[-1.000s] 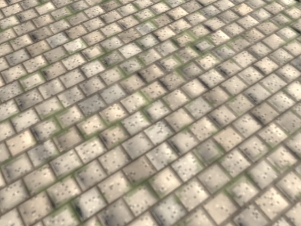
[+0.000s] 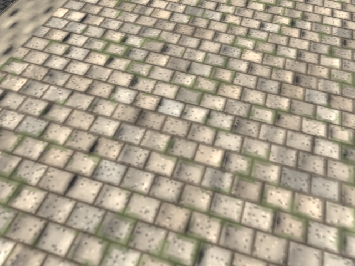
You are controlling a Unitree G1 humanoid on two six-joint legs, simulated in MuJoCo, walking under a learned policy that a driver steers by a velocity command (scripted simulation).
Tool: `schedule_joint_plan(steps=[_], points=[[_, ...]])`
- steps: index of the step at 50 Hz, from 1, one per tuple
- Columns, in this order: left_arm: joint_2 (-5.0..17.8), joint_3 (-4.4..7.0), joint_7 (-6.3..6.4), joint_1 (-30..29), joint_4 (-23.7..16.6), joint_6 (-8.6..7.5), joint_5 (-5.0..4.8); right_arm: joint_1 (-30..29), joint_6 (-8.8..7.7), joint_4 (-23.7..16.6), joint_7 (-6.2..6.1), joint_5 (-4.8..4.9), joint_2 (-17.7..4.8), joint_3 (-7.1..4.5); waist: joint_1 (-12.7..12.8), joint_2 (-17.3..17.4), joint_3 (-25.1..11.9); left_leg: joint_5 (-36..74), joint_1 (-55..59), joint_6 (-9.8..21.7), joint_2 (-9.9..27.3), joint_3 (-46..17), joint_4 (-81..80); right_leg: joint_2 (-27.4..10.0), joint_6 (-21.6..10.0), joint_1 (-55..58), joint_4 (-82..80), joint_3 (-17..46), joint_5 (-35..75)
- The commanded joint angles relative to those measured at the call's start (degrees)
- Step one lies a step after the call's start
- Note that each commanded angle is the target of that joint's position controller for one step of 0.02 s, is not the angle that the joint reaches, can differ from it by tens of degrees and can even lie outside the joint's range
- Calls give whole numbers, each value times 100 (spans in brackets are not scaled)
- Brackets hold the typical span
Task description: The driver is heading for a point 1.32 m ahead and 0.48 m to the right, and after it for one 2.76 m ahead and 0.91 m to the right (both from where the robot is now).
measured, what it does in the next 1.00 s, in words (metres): steps on the spot, turning right: right foot, then left foot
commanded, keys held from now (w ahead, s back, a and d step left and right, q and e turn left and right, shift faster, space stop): e+shift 0.76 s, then q+shift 0.24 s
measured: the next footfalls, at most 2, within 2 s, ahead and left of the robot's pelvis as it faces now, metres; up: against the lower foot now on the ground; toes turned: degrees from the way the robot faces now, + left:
right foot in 0.18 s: +0.03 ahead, -0.10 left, +0.00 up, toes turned -7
left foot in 0.62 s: +0.15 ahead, +0.06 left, +0.00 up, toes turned -38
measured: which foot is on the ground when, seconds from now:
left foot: down 0.00-0.18, up 0.20-0.60, down 0.62-1.00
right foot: up 0.00-0.16, down 0.18-0.62, up 0.64-0.98, down 1.00-1.00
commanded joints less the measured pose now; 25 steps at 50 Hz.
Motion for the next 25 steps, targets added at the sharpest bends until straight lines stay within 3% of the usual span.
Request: schedule_joint_plan(steps=[1,3,5,7,8,9,10,11,12,13,15,19,25], points=[[359,49,-41,-128,-279,-34,-42,142,-117,-79,-55,-99,-708,-88,-249,948,-478,1612,1,663,1605,-664,-654,178,-187,784,-604,-39,-54],[516,104,-63,-149,-333,-60,-57,202,-86,13,-95,-68,-963,-162,-233,864,-323,1905,111,752,1834,-776,-439,303,-287,634,-637,-41,-381],[459,96,-78,-54,-346,-120,-60,187,-61,60,-143,-12,-973,-183,-162,737,-315,2423,317,784,1992,-790,-178,331,-381,612,-813,-119,-555],[316,68,-84,144,-316,-192,-62,49,-49,73,-196,49,-944,-200,9,637,-373,2554,352,631,1936,-599,200,402,-485,952,-1555,-216,-197],[325,65,-79,212,-326,-247,-44,51,-53,99,-220,65,-957,-225,105,511,-386,2166,200,404,1771,-414,498,370,-563,1262,-2237,10,446],[691,153,-63,370,-328,-310,40,29,-72,16,-235,44,-861,-225,114,-138,-463,1218,-285,75,1254,-9,1421,-219,-785,1664,-2797,1183,1333],[1471,383,-67,491,-351,-342,-24,-217,-53,-296,-231,20,-596,-159,53,-1230,-200,-1177,-1765,-416,34,708,2428,-1444,-1548,2081,-2923,3159,3682],[1422,417,-89,1070,-191,-340,-48,-366,-23,-338,-249,-74,-534,-111,312,-1145,-407,-2568,-2245,-450,-47,201,3421,-1764,-2128,2346,-3126,3682,4170],[1231,409,-61,936,-207,-317,-71,-238,-19,-255,-213,-48,-549,-112,176,-642,-387,-2231,-2329,-478,138,-54,3898,-1491,-2151,2327,-3054,3235,3716],[1034,382,-22,502,-291,-256,-79,-225,-34,-185,-172,-2,-582,-125,11,-285,-264,-1711,-2329,-521,305,-122,3910,-1091,-1901,2117,-3048,2775,3096],[836,352,22,-6,-460,-169,-106,-257,-54,-183,-114,-9,-648,-141,-105,-318,-377,-1126,-2220,-654,388,-62,3552,-540,-1514,2087,-3008,2311,2916],[984,461,14,364,-422,-127,-98,-405,-26,-251,-59,26,-532,-71,125,-249,-664,-953,-2175,-825,283,-5,2864,-338,-1444,2318,-2845,2473,2774],[1195,567,-11,224,-544,-92,-3,-549,-120,-372,-112,61,-709,-46,222,-539,-688,-868,-1642,-708,107,-140,1902,-177,-1303,1897,-2715,3210,2339]])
